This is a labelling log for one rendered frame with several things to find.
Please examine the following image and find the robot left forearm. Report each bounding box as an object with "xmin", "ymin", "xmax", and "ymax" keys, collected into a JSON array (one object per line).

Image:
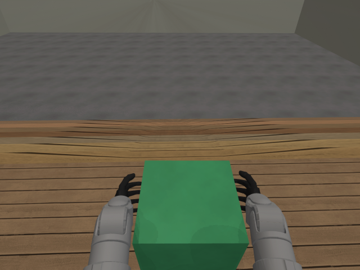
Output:
[{"xmin": 83, "ymin": 195, "xmax": 133, "ymax": 270}]

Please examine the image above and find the right robot hand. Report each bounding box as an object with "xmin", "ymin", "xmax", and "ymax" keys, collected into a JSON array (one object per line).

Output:
[{"xmin": 234, "ymin": 170, "xmax": 261, "ymax": 211}]

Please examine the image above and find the left robot hand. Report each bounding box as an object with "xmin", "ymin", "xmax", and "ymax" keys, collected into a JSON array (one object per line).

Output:
[{"xmin": 115, "ymin": 173, "xmax": 142, "ymax": 213}]

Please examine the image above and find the robot right forearm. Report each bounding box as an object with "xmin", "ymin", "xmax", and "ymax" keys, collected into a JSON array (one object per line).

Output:
[{"xmin": 245, "ymin": 193, "xmax": 303, "ymax": 270}]

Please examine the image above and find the carton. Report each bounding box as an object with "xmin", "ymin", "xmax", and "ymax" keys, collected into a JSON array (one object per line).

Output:
[{"xmin": 132, "ymin": 160, "xmax": 249, "ymax": 270}]

